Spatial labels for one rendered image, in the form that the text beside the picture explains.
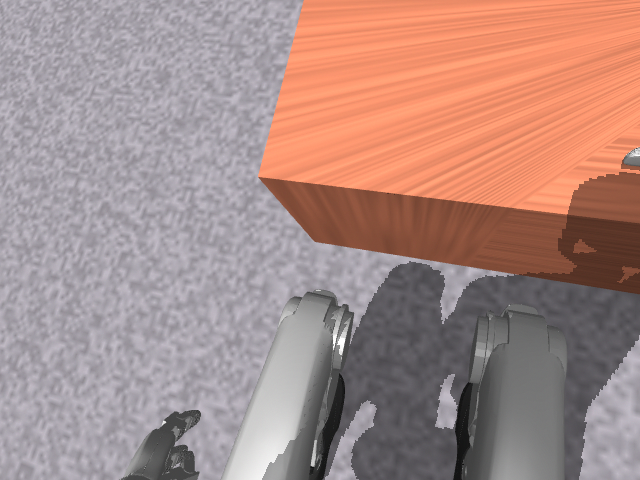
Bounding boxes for left robot foot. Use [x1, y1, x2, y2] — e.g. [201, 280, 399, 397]
[309, 373, 345, 480]

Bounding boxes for left robot hand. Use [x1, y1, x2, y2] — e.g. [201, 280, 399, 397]
[123, 410, 201, 480]

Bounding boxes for right robot hand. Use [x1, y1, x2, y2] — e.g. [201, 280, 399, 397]
[623, 147, 640, 166]

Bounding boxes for right robot foot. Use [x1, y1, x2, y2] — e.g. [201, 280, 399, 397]
[453, 382, 473, 480]

